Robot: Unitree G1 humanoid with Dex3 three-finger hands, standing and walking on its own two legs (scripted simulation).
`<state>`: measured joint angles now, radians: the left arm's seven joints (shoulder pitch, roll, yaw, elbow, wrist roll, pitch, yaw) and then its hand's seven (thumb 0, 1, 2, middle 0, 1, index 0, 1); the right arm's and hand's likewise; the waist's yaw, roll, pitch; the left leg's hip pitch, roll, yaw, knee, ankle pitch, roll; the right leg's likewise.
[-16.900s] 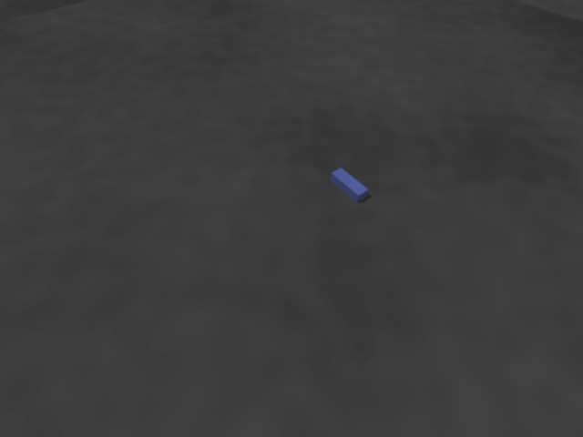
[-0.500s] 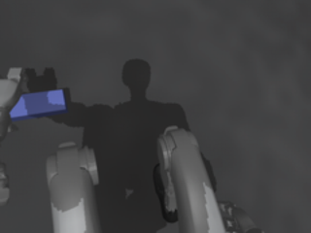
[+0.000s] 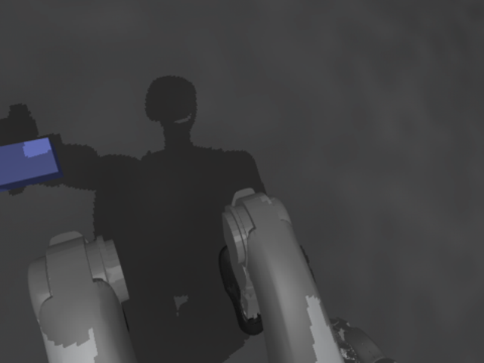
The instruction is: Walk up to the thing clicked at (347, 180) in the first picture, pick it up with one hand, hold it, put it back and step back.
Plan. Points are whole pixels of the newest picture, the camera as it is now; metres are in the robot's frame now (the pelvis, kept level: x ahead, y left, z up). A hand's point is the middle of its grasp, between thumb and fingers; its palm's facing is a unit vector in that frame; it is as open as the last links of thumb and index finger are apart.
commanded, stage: rest palm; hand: left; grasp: from above
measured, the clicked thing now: out of the picture +0.45 +0.30 -0.29
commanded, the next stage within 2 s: close in 0.56 s
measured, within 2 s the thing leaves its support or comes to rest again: neither
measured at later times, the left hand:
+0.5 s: hand out of the picture +0.44 +0.31 -0.24, palm faces -0.44 -0.13 -0.89, open 14.2 cm
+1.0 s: hand out of the picture +0.45 +0.29 -0.26, palm faces -0.41 -0.11 -0.91, open 13.1 cm
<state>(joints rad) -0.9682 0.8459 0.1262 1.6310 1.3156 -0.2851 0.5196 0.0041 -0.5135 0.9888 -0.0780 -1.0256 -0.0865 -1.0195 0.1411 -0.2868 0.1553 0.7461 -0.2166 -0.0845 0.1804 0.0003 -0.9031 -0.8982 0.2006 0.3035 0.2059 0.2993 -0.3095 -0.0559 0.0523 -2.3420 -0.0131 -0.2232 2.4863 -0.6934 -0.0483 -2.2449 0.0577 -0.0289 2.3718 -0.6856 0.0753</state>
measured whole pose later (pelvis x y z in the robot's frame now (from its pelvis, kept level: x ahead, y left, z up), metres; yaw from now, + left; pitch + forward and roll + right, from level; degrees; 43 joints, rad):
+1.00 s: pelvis +0.00 +0.01 -0.02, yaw -5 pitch +26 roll -14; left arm -1.00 0.93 0.13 1.78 1.34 -0.24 0.73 0.00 -0.34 0.89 -0.17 -0.98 -0.19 -0.96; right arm 0.06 -0.34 0.23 0.74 -0.31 -0.25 0.31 0.00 -0.90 -0.90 0.20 0.30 0.20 0.30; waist -0.36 -0.12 0.14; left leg -2.34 0.00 -0.29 2.60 -0.73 -0.03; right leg -2.22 0.08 -0.08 2.41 -0.68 0.08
